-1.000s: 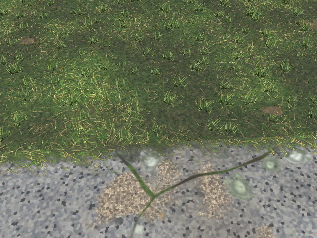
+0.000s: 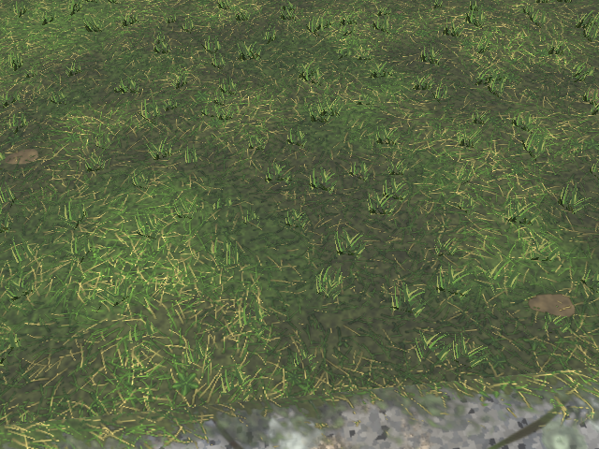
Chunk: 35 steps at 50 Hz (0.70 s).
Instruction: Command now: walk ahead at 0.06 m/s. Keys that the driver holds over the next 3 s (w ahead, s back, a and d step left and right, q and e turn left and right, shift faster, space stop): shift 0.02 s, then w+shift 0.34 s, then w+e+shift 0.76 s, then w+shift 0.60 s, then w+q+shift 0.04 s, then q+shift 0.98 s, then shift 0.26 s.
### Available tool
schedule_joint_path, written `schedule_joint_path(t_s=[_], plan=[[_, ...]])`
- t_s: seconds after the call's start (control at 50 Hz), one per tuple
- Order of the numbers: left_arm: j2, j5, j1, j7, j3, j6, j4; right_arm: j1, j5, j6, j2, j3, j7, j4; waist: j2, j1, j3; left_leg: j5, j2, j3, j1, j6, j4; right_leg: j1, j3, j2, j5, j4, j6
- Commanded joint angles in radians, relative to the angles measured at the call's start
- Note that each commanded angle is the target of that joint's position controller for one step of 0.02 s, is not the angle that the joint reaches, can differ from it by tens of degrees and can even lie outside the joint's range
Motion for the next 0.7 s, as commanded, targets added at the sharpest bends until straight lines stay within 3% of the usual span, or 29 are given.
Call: schedule_joint_path(t_s=[0.02, 0.04, 0.06, 0.08, 0.1, 0.12, 0.16, 0.18, 0.22, 0.28, 0.32, 0.36, 0.38, 0.4, 0.42, 0.44, 0.46, 0.48, 0.5, 0.52, 0.58, 0.64, 0.7], plan=[[0.078, 0.017, 0.161, 0.001, 0.02, 0.008, 0.018, -0.038, 0.02, 0.004, -0.086, -0.011, -0.015, -0.046, 0.046, 0.065, 0.041, -0.524, 0.2, -0.229, -0.189, 0.021, -0.193, 0.226, 0.013, -0.021, 0.019, -0.199, -0.054], [0.164, 0.002, 0.165, 0.005, 0.044, 0.004, 0.03, 0.014, 0.031, 0.01, -0.125, -0.03, -0.022, -0.038, -0.038, 0.021, 0.061, -0.542, 0.112, -0.146, -0.165, -0.002, -0.13, 0.125, 0.044, -0.029, -0.306, -0.246, -0.096], [0.213, -0.013, 0.21, 0.004, 0.065, -0.005, 0.044, -0.027, 0.037, 0.009, -0.159, -0.042, -0.031, -0.054, -0.125, 0.065, 0.09, -0.574, 0.058, -0.068, -0.164, -0.028, -0.003, 0.043, 0.14, -0.069, -0.564, -0.384, -0.146], [0.266, -0.022, 0.215, 0.004, 0.087, -0.024, 0.048, -0.075, 0.041, -0.003, -0.132, -0.041, -0.026, -0.084, -0.297, 0.08, 0.087, -0.435, 0.011, -0.004, -0.202, -0.044, 0.257, 0.068, 0.35, -0.203, -0.659, -0.545, -0.206], [0.258, -0.03, 0.159, 0.007, 0.092, -0.051, 0.038, -0.072, 0.044, -0.012, -0.132, -0.048, -0.018, -0.09, -0.335, 0.053, 0.086, -0.307, 0.064, -0.061, -0.257, -0.025, 0.441, 0.095, 0.487, -0.308, -0.58, -0.619, -0.237], [0.193, -0.031, 0.106, 0.005, 0.08, -0.078, 0.025, -0.027, 0.042, -0.017, -0.153, -0.064, -0.008, -0.067, -0.245, 0.011, 0.067, -0.263, 0.102, -0.109, -0.317, -0.013, 0.526, 0.147, 0.455, -0.29, -0.462, -0.603, -0.208], [0.132, -0.049, 0.096, -0.011, 0.07, -0.102, 0.018, 0.0, 0.028, -0.029, -0.101, -0.062, 0.004, -0.04, -0.127, 0.001, 0.016, -0.2, 0.127, -0.103, -0.374, -0.001, 0.547, 0.244, 0.347, -0.246, -0.346, -0.553, -0.164], [0.129, -0.053, 0.107, -0.014, 0.07, -0.103, 0.02, -0.035, 0.026, -0.036, -0.078, -0.058, 0.006, -0.048, -0.108, 0.011, 0.01, -0.167, 0.128, -0.078, -0.356, -0.008, 0.495, 0.251, 0.283, -0.218, -0.292, -0.551, -0.144], [0.148, -0.047, 0.127, -0.013, 0.077, -0.101, 0.019, -0.096, 0.032, -0.047, -0.039, -0.048, 0.004, -0.063, -0.126, 0.031, -0.001, -0.136, 0.114, -0.033, -0.255, -0.032, 0.358, 0.217, 0.189, -0.169, -0.223, -0.544, -0.127], [0.209, -0.055, 0.129, -0.014, 0.093, -0.101, 0.008, -0.108, 0.044, -0.05, -0.044, -0.04, 0.003, -0.07, -0.166, 0.036, 0.014, -0.189, 0.094, 0.009, -0.094, -0.051, 0.201, 0.129, 0.154, -0.17, -0.237, -0.527, -0.157], [0.22, -0.068, 0.104, -0.019, 0.096, -0.099, -0.004, -0.061, 0.048, -0.051, -0.056, -0.039, 0.003, -0.062, -0.15, 0.006, 0.032, -0.189, 0.097, 0.027, 0.011, -0.042, 0.111, 0.061, 0.152, -0.181, -0.276, -0.474, -0.163], [0.175, -0.061, 0.072, -0.026, 0.083, -0.095, -0.024, 0.093, 0.051, -0.051, -0.077, -0.051, -0.002, -0.006, -0.086, -0.059, 0.006, -0.181, 0.075, 0.052, 0.223, -0.032, 0.072, -0.07, 0.117, -0.144, -0.292, -0.336, -0.145], [0.108, -0.044, 0.021, -0.035, 0.061, -0.098, -0.052, 0.255, 0.056, -0.054, -0.119, -0.072, -0.008, 0.042, 0.017, -0.134, -0.033, -0.228, 0.153, -0.077, 0.465, -0.008, 0.029, -0.258, 0.077, -0.085, -0.184, -0.1, -0.113], [-0.015, -0.013, -0.059, -0.049, 0.029, -0.114, -0.1, 0.401, 0.036, -0.057, -0.213, -0.088, -0.01, 0.061, 0.29, -0.187, -0.066, -0.372, 0.363, -0.365, 0.595, 0.012, -0.026, -0.489, -0.022, 0.01, -0.171, 0.372, -0.07], [-0.02, -0.065, -0.028, -0.05, 0.025, -0.143, -0.141, 0.408, 0.015, -0.073, -0.251, -0.092, 0.0, 0.039, 0.366, -0.155, -0.092, -0.756, 0.532, -0.767, 0.637, 0.14, -0.18, -0.747, 0.104, 0.069, -0.138, 0.599, -0.105], [0.046, -0.088, -0.09, -0.053, 0.03, -0.154, -0.163, 0.342, 0.019, -0.09, -0.19, -0.072, 0.011, 0.03, 0.235, -0.13, -0.009, -0.824, 0.554, -0.779, 0.597, 0.144, -0.207, -0.894, 0.173, 0.01, -0.049, 0.731, -0.134], [0.072, -0.078, -0.112, -0.056, 0.031, -0.151, -0.176, 0.272, 0.021, -0.098, -0.132, -0.053, 0.022, 0.012, 0.162, -0.102, 0.028, -0.676, 0.518, -0.648, 0.557, 0.104, -0.184, -0.929, 0.175, -0.006, 0.057, 0.762, -0.147], [0.062, -0.059, -0.073, -0.055, 0.029, -0.14, -0.158, 0.21, 0.017, -0.095, -0.106, -0.041, 0.031, 0.002, 0.11, -0.059, 0.014, -0.521, 0.459, -0.503, 0.483, 0.071, -0.18, -0.849, 0.165, -0.04, 0.129, 0.759, -0.14], [0.068, -0.052, -0.044, -0.057, 0.035, -0.127, -0.152, 0.161, 0.009, -0.09, -0.083, -0.033, 0.037, -0.001, 0.105, -0.022, 0.029, -0.399, 0.416, -0.383, 0.394, 0.039, -0.193, -0.777, 0.161, -0.061, 0.183, 0.719, -0.132], [0.07, -0.06, -0.015, -0.065, 0.04, -0.107, -0.14, 0.146, -0.003, -0.086, -0.057, -0.023, 0.037, 0.004, 0.117, 0.001, 0.041, -0.309, 0.381, -0.28, 0.324, 0.01, -0.21, -0.71, 0.151, -0.069, 0.225, 0.713, -0.123], [0.068, -0.065, -0.062, -0.074, 0.044, -0.07, -0.162, 0.164, -0.018, -0.087, -0.062, -0.019, 0.02, 0.032, 0.09, 0.0, 0.116, -0.071, 0.314, -0.052, 0.201, -0.035, -0.283, -0.619, 0.096, -0.038, 0.343, 0.618, -0.098], [0.054, -0.063, -0.174, -0.086, 0.042, -0.07, -0.218, 0.221, -0.022, -0.09, -0.075, -0.015, -0.013, 0.046, 0.06, -0.026, 0.162, 0.064, 0.287, 0.071, 0.212, -0.068, -0.339, -0.573, 0.009, -0.007, 0.441, 0.432, -0.103], [0.041, -0.065, -0.249, -0.115, 0.038, -0.078, -0.261, 0.27, -0.015, -0.081, -0.109, -0.017, -0.034, 0.046, 0.042, -0.038, 0.177, 0.249, 0.3, 0.15, 0.339, -0.109, -0.324, -0.536, -0.071, 0.011, 0.456, 0.264, -0.136]])
Next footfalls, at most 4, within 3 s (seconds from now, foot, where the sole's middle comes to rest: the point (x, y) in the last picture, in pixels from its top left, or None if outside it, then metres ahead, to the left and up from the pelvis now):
0.02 right None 0.08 -0.13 -0.77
0.38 left None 0.12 0.16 -0.77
0.86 right None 0.52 -0.06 -0.77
1.26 left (342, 293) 0.94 -0.08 -0.77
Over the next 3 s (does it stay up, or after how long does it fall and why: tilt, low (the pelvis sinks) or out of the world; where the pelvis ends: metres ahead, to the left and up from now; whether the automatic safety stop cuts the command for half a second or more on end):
stays up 1.32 -0.69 0.01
